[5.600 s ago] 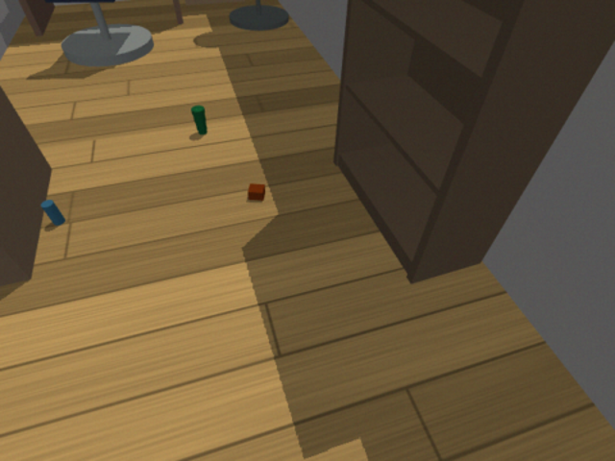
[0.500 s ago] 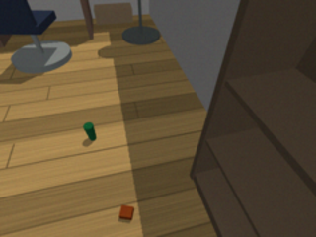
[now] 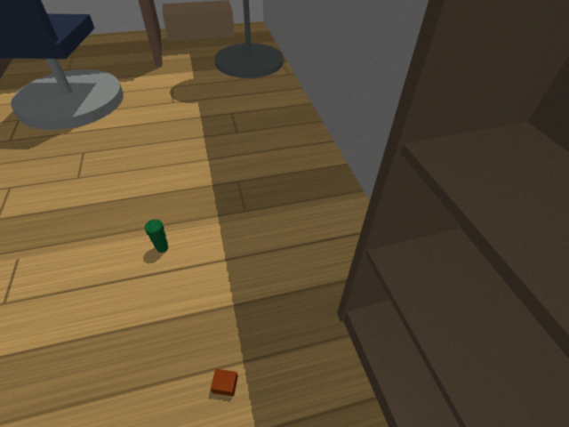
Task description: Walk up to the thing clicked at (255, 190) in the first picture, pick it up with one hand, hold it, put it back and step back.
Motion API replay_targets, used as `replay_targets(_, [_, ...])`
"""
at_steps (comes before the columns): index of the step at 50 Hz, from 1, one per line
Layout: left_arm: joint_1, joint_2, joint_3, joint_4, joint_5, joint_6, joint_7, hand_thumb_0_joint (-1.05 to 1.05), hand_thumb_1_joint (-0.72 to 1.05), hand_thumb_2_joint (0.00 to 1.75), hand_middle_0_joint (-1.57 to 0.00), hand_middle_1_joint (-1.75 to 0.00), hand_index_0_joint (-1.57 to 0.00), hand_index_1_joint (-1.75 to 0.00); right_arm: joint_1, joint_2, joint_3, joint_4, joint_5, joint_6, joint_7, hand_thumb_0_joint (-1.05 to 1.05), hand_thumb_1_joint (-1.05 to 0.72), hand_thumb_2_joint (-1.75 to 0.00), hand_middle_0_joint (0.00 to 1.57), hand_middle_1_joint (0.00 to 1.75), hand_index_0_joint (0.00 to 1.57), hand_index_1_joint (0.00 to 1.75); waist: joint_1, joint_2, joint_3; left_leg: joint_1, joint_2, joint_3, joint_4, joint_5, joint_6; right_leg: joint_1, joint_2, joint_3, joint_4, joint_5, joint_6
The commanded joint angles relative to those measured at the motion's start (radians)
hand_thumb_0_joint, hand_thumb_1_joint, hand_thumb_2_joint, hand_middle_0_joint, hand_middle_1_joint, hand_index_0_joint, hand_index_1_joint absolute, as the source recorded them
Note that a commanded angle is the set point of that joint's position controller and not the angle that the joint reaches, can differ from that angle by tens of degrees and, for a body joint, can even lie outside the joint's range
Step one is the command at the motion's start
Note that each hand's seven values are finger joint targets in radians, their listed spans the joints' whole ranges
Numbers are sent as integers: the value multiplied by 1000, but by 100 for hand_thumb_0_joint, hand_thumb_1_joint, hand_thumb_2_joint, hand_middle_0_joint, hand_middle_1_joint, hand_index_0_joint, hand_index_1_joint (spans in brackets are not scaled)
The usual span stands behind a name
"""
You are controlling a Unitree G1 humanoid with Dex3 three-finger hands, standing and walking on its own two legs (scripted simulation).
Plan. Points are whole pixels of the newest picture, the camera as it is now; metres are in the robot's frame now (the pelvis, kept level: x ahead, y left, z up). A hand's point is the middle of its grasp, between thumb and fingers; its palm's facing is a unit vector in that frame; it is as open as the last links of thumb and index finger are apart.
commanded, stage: stand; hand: left
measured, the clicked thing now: (224, 382) +0.40 +0.20 -0.76
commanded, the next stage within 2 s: none
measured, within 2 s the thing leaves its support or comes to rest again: neither
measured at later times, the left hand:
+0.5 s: hand out of the picture +0.07 +0.25 -0.16, palm faces -0.03 -0.94 -0.34, open 7.4 cm
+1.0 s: hand out of the picture +0.07 +0.25 -0.16, palm faces -0.03 -0.94 -0.34, open 7.4 cm
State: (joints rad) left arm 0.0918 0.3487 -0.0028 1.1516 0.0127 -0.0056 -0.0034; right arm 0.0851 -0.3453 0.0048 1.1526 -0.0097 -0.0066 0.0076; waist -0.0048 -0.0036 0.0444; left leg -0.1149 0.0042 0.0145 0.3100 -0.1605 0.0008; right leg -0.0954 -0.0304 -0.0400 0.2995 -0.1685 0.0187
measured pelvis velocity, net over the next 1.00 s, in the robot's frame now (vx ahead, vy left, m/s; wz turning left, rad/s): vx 0.01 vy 0.00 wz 0.00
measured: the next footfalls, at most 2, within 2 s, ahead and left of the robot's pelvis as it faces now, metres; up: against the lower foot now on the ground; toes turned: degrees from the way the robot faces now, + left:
none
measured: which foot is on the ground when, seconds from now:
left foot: down 0.00-1.00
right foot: down 0.00-1.00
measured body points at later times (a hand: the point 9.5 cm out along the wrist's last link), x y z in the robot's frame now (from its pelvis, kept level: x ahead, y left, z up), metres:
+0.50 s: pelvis +0.00 +0.00 +0.00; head +0.01 +0.00 +0.45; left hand +0.07 +0.30 -0.13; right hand +0.08 -0.30 -0.13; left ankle +0.01 +0.12 -0.75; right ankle +0.00 -0.13 -0.75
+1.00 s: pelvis +0.01 +0.00 +0.00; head +0.01 +0.00 +0.45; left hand +0.07 +0.30 -0.14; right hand +0.08 -0.30 -0.13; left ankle +0.01 +0.12 -0.75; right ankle +0.00 -0.13 -0.75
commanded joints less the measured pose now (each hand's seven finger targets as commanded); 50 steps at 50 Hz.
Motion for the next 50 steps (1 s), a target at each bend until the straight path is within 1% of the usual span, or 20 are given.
replay_targets(1, [-41, 208, 42, -57, -2, -24, 11, 0, 90, 90, -20, -30, -20, -30, -53, -217, -37, -57, 1, -28, -15, 0, -90, -90, 20, 30, 20, 30, 3, 11, -75, 12, 132, -105, -47, 125, 14, 1, -117, 100, -45, 99, -32])
replay_targets(6, [-42, 208, 42, -61, -4, -24, 11, 0, 90, 90, -20, -30, -20, -30, -45, -217, -36, -58, 0, -29, -17, 0, -90, -90, 20, 30, 20, 30, 5, 11, -90, 16, 136, -102, -41, 176, 15, 27, -120, 95, -33, 132, -31])
replay_targets(10, [-31, 205, 40, -59, -3, -24, 11, 0, 90, 90, -20, -30, -20, -30, -45, -217, -36, -60, 2, -29, -16, 0, -90, -90, 20, 30, 20, 30, 6, 5, -85, 27, 137, -105, -43, 167, 15, 10, -116, 90, -36, 122, -30])
replay_targets(11, [-44, 213, 42, -62, -4, -23, 12, 0, 90, 90, -20, -30, -20, -30, -38, -211, -35, -60, 0, -27, -16, 0, -90, -90, 20, 30, 20, 30, 0, -1, -81, 19, 134, -101, -44, 167, 14, 8, -118, 94, -38, 122, -32])
replay_targets(12, [-27, 204, 39, -60, -4, -23, 12, 0, 90, 90, -20, -30, -20, -30, -42, -219, -37, -57, 3, -26, -16, 0, -90, -90, 20, 30, 20, 30, 6, 9, -72, 20, 132, -104, -47, 140, 12, -1, -112, 91, -48, 99, -28])
replay_targets(13, [-34, 209, 39, -60, -4, -23, 12, 0, 90, 90, -20, -30, -20, -30, -40, -211, -35, -58, 1, -26, -16, 0, -90, -90, 20, 30, 20, 30, 3, -2, -61, 4, 130, -102, -52, 113, 12, -2, -114, 94, -50, 78, -29])
replay_targets(16, [-29, 207, 38, -60, -3, -23, 11, 0, 90, 90, -20, -30, -20, -30, -41, -213, -34, -61, 2, -25, -15, 0, -90, -90, 20, 30, 20, 30, 3, 7, -60, 3, 132, -105, -55, 98, 15, 0, -115, 96, -47, 77, -30])
replay_targets(18, [-28, 211, 40, -64, -1, -24, 13, 0, 90, 90, -20, -30, -20, -30, -41, -217, -38, -62, -1, -25, -16, 0, -90, -90, 20, 30, 20, 30, 5, -1, -75, 20, 134, -102, -42, 133, 16, -2, -118, 96, -45, 96, -31])
replay_targets(22, [-21, 207, 38, -64, -2, -25, 13, 0, 90, 90, -20, -30, -20, -30, -43, -215, -38, -64, 1, -24, -14, 0, -90, -90, 20, 30, 20, 30, 5, 3, -68, 19, 131, -101, -43, 138, 14, -5, -114, 92, -46, 102, -31])
replay_targets(23, [-17, 206, 38, -62, -3, -26, 12, 0, 90, 90, -20, -30, -20, -30, -37, -216, -37, -62, 2, -23, -14, 0, -90, -90, 20, 30, 20, 30, 5, 6, -65, 14, 129, -99, -43, 117, 17, -1, -117, 97, -56, 100, -30])
replay_targets(25, [-24, 210, 39, -65, -3, -25, 12, 0, 90, 90, -20, -30, -20, -30, -25, -212, -35, -61, 1, -25, -14, 0, -90, -90, 20, 30, 20, 30, 0, 11, -60, 3, 129, -101, -51, 118, 14, 4, -116, 99, -49, 96, -33])
replay_targets(26, [-18, 209, 40, -63, -3, -25, 12, 0, 90, 90, -20, -30, -20, -30, -37, -215, -35, -63, 1, -25, -14, 0, -90, -90, 20, 30, 20, 30, 6, 19, -56, 6, 128, -102, -49, 107, 15, 1, -117, 97, -52, 92, -31])
replay_targets(30, [-28, 213, 40, -67, -1, -23, 11, 0, 90, 90, -20, -30, -20, -30, -33, -212, -35, -66, 0, -23, -15, 0, -90, -90, 20, 30, 20, 30, 2, 2, -52, -4, 128, -105, -58, 72, 14, -8, -112, 95, -55, 46, -32])
replay_targets(31, [-22, 208, 41, -66, 0, -23, 11, 0, 90, 90, -20, -30, -20, -30, -34, -220, -38, -66, 1, -22, -15, 0, -90, -90, 20, 30, 20, 30, 6, 10, -49, -1, 128, -105, -54, 63, 17, -8, -115, 99, -58, 52, -33])
replay_targets(35, [-18, 216, 42, -68, -1, -25, 12, 0, 90, 90, -20, -30, -20, -30, -32, -214, -36, -69, 0, -25, -14, 0, -90, -90, 20, 30, 20, 30, 3, 5, -67, 15, 131, -105, -47, 126, 15, 3, -115, 94, -47, 95, -32])
replay_targets(37, [-19, 215, 43, -67, 0, -24, 11, 0, 90, 90, -20, -30, -20, -30, -24, -210, -34, -67, 0, -24, -15, 0, -90, -90, 20, 30, 20, 30, 3, 6, -61, 6, 128, -102, -49, 112, 15, 6, -117, 98, -48, 101, -33])
replay_targets(41, [-10, 211, 42, -67, 1, -23, 11, 0, 90, 90, -20, -30, -20, -30, -29, -218, -36, -69, 0, -22, -16, 0, -90, -90, 20, 30, 20, 30, 7, 6, -50, 2, 127, -107, -53, 65, 15, -15, -110, 94, -55, 47, -31])
replay_targets(42, [-14, 211, 40, -67, 0, -23, 10, 0, 90, 90, -20, -30, -20, -30, -24, -214, -34, -68, 1, -23, -16, 0, -90, -90, 20, 30, 20, 30, 4, 0, -49, 3, 130, -109, -53, 76, 16, -11, -114, 97, -52, 50, -34])
replay_targets(44, [-15, 208, 41, -71, 0, -24, 12, 0, 90, 90, -20, -30, -20, -30, -21, -217, -34, -70, -1, -24, -16, 0, -90, -90, 20, 30, 20, 30, 4, 16, -69, 10, 133, -106, -45, 129, 17, 5, -117, 97, -46, 101, -33])
replay_targets(50, [-9, 208, 40, -69, -2, -25, 12, 0, 90, 90, -20, -30, -20, -30, -24, -216, -34, -70, 0, -25, -17, 0, -90, -90, 20, 30, 20, 30, 6, 6, -65, 15, 130, -104, -40, 145, 15, 9, -117, 93, -45, 117, -32])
